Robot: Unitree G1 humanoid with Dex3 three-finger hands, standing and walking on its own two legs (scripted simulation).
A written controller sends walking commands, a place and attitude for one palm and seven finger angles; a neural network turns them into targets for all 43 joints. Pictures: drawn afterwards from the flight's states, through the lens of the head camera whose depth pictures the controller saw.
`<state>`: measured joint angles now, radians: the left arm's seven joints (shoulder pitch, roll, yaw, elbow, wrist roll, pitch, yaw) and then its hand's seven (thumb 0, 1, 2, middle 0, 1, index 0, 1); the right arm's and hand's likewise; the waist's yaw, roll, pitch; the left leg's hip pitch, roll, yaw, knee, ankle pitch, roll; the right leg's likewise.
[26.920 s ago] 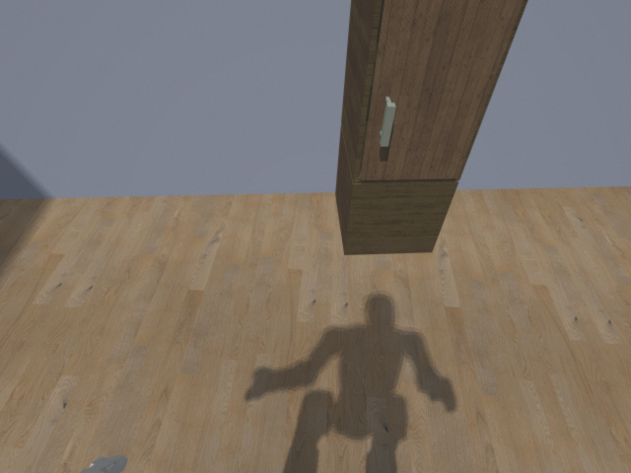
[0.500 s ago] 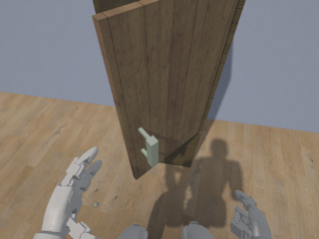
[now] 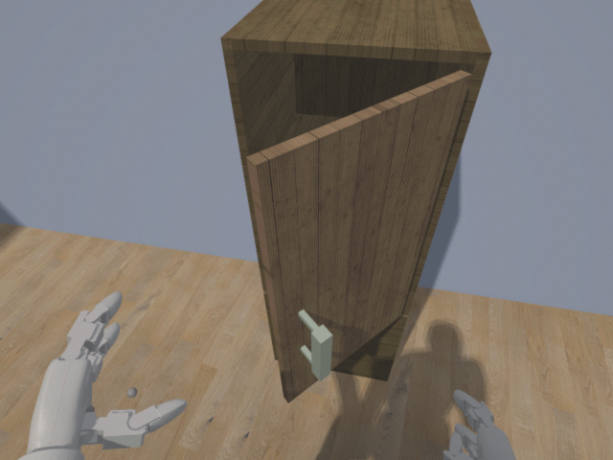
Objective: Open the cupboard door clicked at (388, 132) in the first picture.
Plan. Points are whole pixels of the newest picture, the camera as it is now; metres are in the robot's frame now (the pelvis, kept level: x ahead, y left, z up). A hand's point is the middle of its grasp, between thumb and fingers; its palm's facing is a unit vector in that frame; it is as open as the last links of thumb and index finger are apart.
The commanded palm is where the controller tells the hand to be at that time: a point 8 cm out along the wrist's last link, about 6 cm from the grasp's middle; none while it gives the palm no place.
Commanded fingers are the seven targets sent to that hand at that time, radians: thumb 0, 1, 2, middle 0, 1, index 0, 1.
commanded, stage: draw the hand back to the body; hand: left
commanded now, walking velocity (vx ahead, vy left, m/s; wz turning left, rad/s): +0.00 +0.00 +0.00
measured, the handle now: (313, 344) +0.33 +0.03 -0.08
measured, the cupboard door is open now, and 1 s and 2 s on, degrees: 49 49 49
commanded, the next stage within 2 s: step back with the hand held close in 0.74 s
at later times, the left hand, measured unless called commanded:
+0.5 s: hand (56, 316) +0.19 +0.24 +0.20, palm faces +0.48 -0.79 -0.39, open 7.9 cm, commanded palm +0.14 +0.28 +0.21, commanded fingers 0.00 0.90 0.90 -0.20 -0.30 -0.20 -0.30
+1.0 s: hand (72, 319) +0.19 +0.23 +0.19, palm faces +0.45 -0.78 -0.44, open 7.4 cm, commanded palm +0.13 +0.26 +0.21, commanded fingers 0.00 0.90 0.90 -0.20 -0.30 -0.20 -0.30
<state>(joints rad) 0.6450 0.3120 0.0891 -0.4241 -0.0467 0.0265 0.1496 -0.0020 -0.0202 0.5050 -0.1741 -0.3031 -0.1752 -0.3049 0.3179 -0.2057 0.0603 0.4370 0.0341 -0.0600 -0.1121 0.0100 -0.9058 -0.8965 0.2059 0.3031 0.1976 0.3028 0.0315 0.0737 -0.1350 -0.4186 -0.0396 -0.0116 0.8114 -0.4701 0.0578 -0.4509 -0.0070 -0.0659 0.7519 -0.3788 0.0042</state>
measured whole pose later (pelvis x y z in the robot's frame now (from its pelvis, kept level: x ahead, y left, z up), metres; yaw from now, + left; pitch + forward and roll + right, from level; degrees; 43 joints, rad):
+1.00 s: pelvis -0.01 -0.04 +0.03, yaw -1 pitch -2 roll -1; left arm 0.46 0.35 0.40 -0.34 -0.05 -0.15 0.11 0.02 0.89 0.90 -0.21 -0.30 -0.21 -0.31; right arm 0.17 -0.23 0.02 0.61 0.01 -0.09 -0.06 0.01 -0.91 -0.90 0.21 0.30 0.20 0.30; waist 0.03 0.08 0.02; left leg -0.14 0.01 -0.01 0.46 -0.29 0.01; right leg -0.17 0.05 -0.06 0.38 -0.18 -0.04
